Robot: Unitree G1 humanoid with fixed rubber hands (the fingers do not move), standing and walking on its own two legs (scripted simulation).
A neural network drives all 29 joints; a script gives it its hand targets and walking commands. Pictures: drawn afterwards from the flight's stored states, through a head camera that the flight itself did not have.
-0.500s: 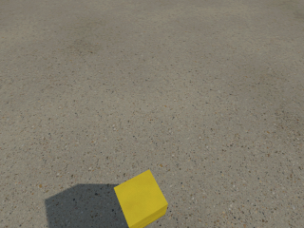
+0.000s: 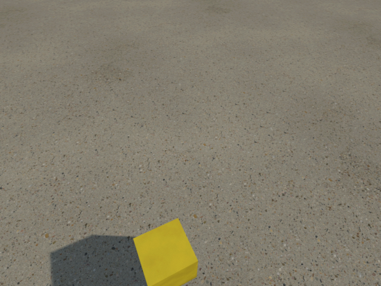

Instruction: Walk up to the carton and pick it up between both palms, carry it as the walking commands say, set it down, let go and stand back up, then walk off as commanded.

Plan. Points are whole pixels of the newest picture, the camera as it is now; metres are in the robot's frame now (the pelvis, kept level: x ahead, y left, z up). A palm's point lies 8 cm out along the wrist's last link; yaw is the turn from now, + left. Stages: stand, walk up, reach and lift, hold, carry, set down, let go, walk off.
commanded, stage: walk up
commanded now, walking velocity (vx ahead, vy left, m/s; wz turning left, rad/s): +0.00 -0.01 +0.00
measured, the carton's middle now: (166, 258) +0.38 +0.14 -0.65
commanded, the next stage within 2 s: none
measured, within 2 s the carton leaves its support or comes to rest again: neither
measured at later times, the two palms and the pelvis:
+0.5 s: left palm out of the picture -0.05 +0.30 -0.15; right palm out of the picture -0.04 -0.16 -0.14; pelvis -0.04 +0.07 +0.00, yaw +2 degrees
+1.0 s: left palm out of the picture -0.08 +0.31 -0.15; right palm out of the picture -0.08 -0.16 -0.13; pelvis -0.05 +0.08 +0.00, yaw -1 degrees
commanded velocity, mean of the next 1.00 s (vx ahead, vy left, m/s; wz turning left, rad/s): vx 0.07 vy -0.03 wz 0.00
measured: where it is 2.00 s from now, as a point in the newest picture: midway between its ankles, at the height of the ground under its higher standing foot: outside the picture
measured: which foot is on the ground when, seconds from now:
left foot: down 0.00-1.00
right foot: down 0.00-0.42, up 0.44-0.64, down 0.66-0.88, up 0.90-1.00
